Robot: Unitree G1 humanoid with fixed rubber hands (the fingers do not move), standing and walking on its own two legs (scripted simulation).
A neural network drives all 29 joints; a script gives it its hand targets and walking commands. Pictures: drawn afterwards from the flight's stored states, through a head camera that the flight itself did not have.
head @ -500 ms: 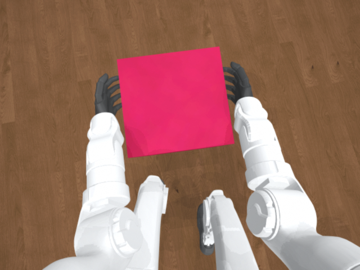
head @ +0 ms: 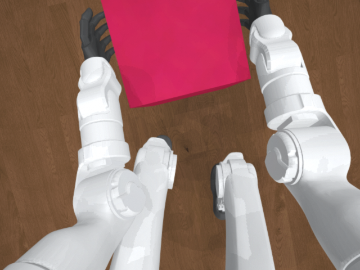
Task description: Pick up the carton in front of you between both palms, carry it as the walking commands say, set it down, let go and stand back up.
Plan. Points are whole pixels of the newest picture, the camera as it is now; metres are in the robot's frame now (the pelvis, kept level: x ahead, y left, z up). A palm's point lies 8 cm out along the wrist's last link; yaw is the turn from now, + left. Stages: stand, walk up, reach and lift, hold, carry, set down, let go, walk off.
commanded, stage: set down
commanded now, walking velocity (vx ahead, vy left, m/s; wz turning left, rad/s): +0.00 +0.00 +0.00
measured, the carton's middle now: (178, 51) +0.51 +0.09 -0.20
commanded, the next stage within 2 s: none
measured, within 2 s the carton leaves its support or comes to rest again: rests again in 1.58 s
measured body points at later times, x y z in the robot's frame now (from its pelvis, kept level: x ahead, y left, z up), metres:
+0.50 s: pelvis +0.01 -0.02 -0.07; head +0.40 +0.00 +0.15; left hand +0.49 +0.27 -0.24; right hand +0.61 -0.01 -0.27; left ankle +0.14 +0.13 -0.46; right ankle +0.07 -0.12 -0.46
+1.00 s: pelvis +0.00 -0.02 -0.09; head +0.38 -0.02 +0.14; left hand +0.48 +0.26 -0.26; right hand +0.60 -0.03 -0.28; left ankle +0.14 +0.13 -0.46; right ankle +0.07 -0.11 -0.46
